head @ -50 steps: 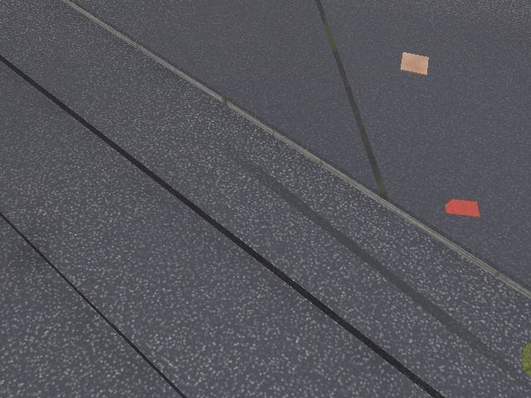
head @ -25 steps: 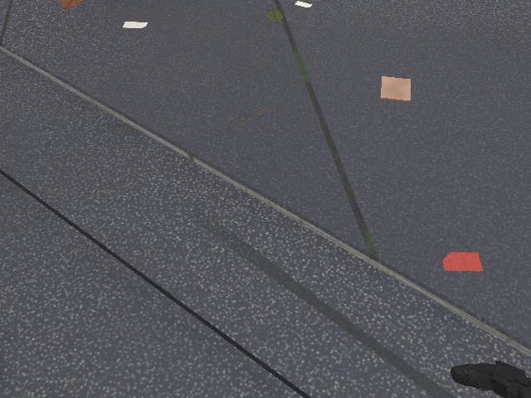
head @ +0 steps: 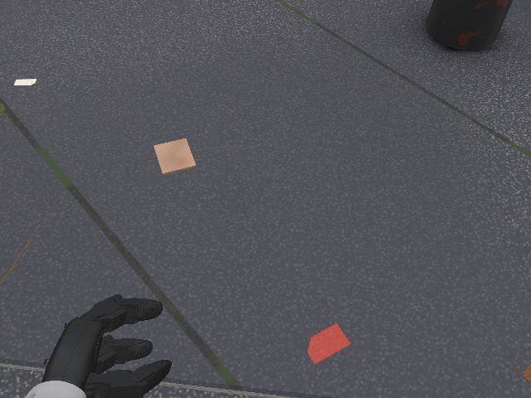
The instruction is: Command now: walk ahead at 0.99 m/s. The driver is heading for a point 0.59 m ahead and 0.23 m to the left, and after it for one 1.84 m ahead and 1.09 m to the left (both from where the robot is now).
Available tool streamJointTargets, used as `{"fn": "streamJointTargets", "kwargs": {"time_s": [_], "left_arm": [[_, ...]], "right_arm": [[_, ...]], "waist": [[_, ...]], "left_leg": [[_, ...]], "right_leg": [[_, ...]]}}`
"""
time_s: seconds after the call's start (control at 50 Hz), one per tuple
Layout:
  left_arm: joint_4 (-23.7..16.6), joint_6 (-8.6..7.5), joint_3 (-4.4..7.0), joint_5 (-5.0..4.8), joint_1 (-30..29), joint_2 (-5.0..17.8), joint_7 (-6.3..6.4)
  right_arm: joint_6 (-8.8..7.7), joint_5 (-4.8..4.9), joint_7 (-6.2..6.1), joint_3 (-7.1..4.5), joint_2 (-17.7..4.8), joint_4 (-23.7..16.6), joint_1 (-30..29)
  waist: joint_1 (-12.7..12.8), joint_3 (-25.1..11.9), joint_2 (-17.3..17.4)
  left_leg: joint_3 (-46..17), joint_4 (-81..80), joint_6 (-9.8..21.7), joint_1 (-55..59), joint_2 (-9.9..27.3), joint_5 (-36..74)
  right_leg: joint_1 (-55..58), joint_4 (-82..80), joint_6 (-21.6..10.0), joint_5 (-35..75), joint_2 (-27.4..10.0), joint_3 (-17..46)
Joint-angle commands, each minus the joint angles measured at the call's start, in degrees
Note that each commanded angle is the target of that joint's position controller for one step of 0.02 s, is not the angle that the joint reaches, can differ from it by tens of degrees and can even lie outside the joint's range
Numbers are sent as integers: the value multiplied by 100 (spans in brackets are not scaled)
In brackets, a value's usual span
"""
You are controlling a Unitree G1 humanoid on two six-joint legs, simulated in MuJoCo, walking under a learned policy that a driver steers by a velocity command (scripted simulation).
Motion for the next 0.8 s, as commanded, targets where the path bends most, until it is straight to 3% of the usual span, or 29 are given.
{"fn": "streamJointTargets", "kwargs": {"time_s": [0.02,0.04,0.06,0.08,0.1,0.12,0.16,0.2,0.26,0.28,0.32,0.34,0.36,0.38,0.4,0.42,0.44,0.46,0.48,0.5,0.52,0.54,0.56,0.6,0.64,0.68,0.72,0.76,0.8], "left_arm": [[719,-78,574,171,3255,1498,287],[632,-148,690,201,3139,1928,329],[655,-190,734,159,2906,1645,351],[830,-282,669,131,2617,1355,358],[934,-375,586,106,2383,947,321],[991,-447,523,116,2194,694,328],[1162,-565,425,34,2167,289,330],[1352,-672,424,-98,2287,251,300],[1491,-743,370,-66,2423,76,297],[1543,-760,351,-65,2557,72,318],[1624,-711,331,-70,2652,130,401],[1537,-673,322,-72,2519,244,451],[1412,-683,338,-107,2466,448,560],[1392,-700,403,-89,2567,833,620],[1328,-650,485,-57,2378,1083,697],[1233,-554,564,-35,2018,1255,712],[1062,-425,626,-28,1589,1387,687],[1088,-344,584,-82,1442,1063,579],[715,-435,302,55,1401,84,464],[164,-550,233,-38,2277,131,440],[220,-664,214,28,2157,412,458],[261,-687,234,21,1938,506,480],[173,-613,202,108,1680,416,518],[128,-284,192,177,1752,492,573],[-71,-125,171,163,1310,471,575],[-219,-61,76,76,970,270,551],[-276,-44,8,-2,655,191,546],[-344,-66,-35,-40,286,199,544],[-299,-159,-18,-43,431,346,578]], "right_arm": [[-84,114,2,-272,-1133,-717,-787],[-143,403,96,-168,-617,-1091,-345],[-147,378,76,-290,-1047,-1219,-1128],[-127,358,70,-261,-796,-1266,-1220],[-66,239,80,-214,-621,-1201,-1255],[51,159,123,-221,-493,-1119,-1187],[293,136,230,-253,-322,-976,-976],[440,144,279,-245,-181,-1120,-1432],[486,182,278,-208,-114,-1389,-2242],[474,156,280,-171,-67,-1502,-2411],[451,152,313,-105,-82,-1666,-2776],[451,170,357,-73,-142,-1690,-2844],[502,241,418,-100,-281,-1566,-2695],[500,210,451,-106,-306,-1678,-2558],[533,209,440,-165,-525,-1574,-2023],[548,186,373,-315,-846,-1265,-934],[550,172,288,-526,-1261,-847,357],[490,242,211,-679,-1479,-721,608],[526,279,150,-760,-1780,-745,-172],[548,102,100,-812,-2082,-1138,-748],[509,67,72,-744,-1663,-1369,-1040],[466,64,32,-629,-1229,-1272,-1174],[394,128,29,-578,-1099,-1225,-1298],[241,195,18,-543,-1129,-1313,-1547],[121,174,58,-565,-1254,-1278,-1459],[190,205,-7,-602,-1286,-1178,-1251],[347,256,-67,-628,-1254,-1124,-1050],[508,241,-106,-664,-1240,-1123,-902],[581,175,-132,-713,-1279,-1237,-1070]], "waist": [[1897,-1723,57],[1281,-2741,-1157],[1388,-2263,-112],[1003,-1212,-2],[751,-485,432],[516,-223,327],[219,10,-5],[166,424,-92],[273,646,-240],[280,631,-386],[252,636,-244],[188,631,-72],[154,105,-68],[-36,137,-525],[-413,-97,-799],[-969,-529,-863],[-1516,-1075,-725],[-1580,-888,164],[-602,-148,1749],[118,-1460,1699],[171,-1059,472],[415,-158,-369],[609,224,-720],[873,380,-900],[730,224,-712],[510,-181,-215],[214,-495,204],[-53,-517,401],[17,-503,493]], "left_leg": [[-820,5441,853,-3651,383,3591],[-1832,7329,785,-5166,-586,237],[-2387,7580,849,-5551,-430,1054],[-2060,7478,819,-5743,-180,1257],[-1934,7014,821,-5655,106,1317],[-1950,6925,789,-5411,224,1310],[-1959,6788,745,-5278,341,1316],[-1880,6487,739,-5879,440,1432],[-1274,5919,792,-6295,144,1991],[-1056,5695,852,-6367,103,2140],[-638,4972,1016,-6314,-15,2287],[-294,4194,1090,-5715,-222,2334],[-4,3944,1108,-4663,-660,2419],[76,3849,1204,-4408,-724,2195],[6,3721,1335,-3960,-814,1895],[-198,3626,1462,-2984,-935,1695],[-589,3182,1643,-1805,-1048,1314],[-1337,2034,1965,-1064,-840,1762],[-2902,2213,2111,-927,-282,3559],[-5513,889,3123,-63,622,2551],[-6201,73,2974,-524,954,1884],[-5758,41,2713,-1549,833,2317],[-5038,190,2530,-2370,552,3223],[-3820,179,2190,-3561,130,4902],[-3158,272,1814,-3876,-446,6261],[-2852,715,1409,-3362,-796,6910],[-2837,1036,1022,-2881,-1025,6501],[-3058,1252,775,-2625,-1149,5917],[-3398,1666,572,-2718,-1207,5411]], "right_leg": [[5930,-1296,-202,-1178,-990,2081],[6715,-2671,-301,-1277,-2610,5293],[6017,-3106,-66,-1037,-2364,5104],[5074,-3058,-123,-666,-2356,4205],[4149,-3211,-52,-287,-2130,3449],[3523,-3337,-9,-163,-1900,2807],[3008,-3849,161,-207,-1679,1941],[3029,-4233,432,451,-1542,1135],[3363,-4401,828,2826,-955,-325],[3603,-4335,831,3592,-921,-560],[3987,-4405,932,4283,-814,-937],[3850,-4433,976,4987,-757,-1134],[3827,-4207,957,6889,-811,-1151],[4028,-3594,1009,8449,-1150,-1141],[4265,-2928,1069,9209,-1426,-1051],[4195,-1795,1028,9188,-1505,-935],[3930,-78,932,8407,-1498,-690],[3063,2457,904,4320,-677,-780],[846,4653,1053,-857,423,-310],[-172,5408,1064,-915,391,978],[-445,5016,1025,-585,75,1250],[-422,4550,1066,-370,-130,1220],[-208,4188,1141,-466,-335,1201],[593,2983,1356,-475,-678,1039],[1154,1639,1420,-168,-599,710],[1190,698,1345,634,-389,578],[1303,-264,1260,1408,-101,522],[1440,-1060,1240,1698,189,506],[2107,-1919,1175,1780,435,654]]}}
Velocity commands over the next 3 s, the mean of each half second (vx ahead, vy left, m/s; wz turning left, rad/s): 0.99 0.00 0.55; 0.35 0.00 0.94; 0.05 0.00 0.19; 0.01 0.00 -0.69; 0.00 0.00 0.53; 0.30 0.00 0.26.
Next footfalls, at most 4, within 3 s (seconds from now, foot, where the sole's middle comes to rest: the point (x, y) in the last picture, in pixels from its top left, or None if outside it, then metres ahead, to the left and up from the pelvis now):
0.46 left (215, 322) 0.62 0.10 -0.67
0.86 right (188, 209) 0.97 0.17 -0.67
1.26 left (170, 285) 0.73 0.21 -0.67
1.64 right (235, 237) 0.87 0.04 -0.67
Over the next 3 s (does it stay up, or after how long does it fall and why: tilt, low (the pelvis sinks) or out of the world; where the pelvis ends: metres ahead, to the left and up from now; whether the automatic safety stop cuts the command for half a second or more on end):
stays up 0.83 0.17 0.11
